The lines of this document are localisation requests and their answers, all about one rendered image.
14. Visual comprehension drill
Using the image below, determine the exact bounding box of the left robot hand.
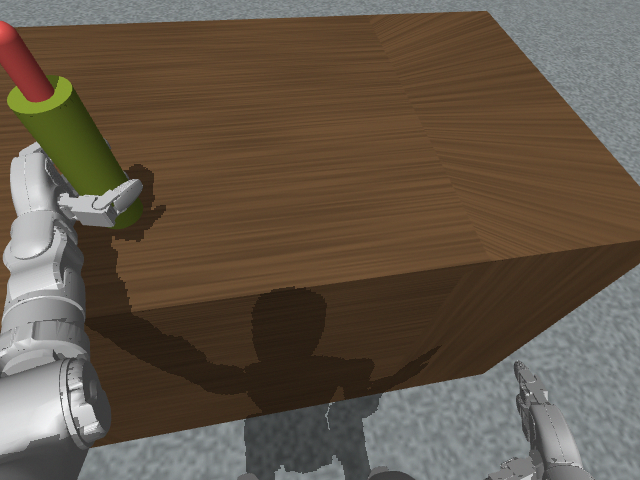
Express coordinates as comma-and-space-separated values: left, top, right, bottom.
10, 138, 143, 227

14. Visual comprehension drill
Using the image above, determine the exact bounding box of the bottle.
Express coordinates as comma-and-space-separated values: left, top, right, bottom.
0, 21, 143, 229

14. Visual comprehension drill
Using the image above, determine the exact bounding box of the left robot arm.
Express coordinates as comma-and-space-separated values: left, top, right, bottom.
0, 210, 111, 480

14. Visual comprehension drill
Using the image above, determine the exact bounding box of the right robot hand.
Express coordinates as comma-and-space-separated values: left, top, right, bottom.
484, 361, 584, 480

